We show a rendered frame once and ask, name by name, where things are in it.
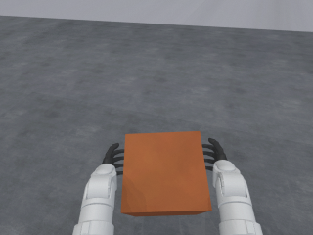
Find robot right hand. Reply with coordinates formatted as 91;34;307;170
202;138;228;171

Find carton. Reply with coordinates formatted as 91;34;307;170
120;131;212;217

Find robot left forearm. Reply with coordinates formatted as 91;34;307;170
72;164;117;235

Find robot left hand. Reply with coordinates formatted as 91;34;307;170
102;143;125;175

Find robot right forearm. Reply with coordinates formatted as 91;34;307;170
212;160;263;235

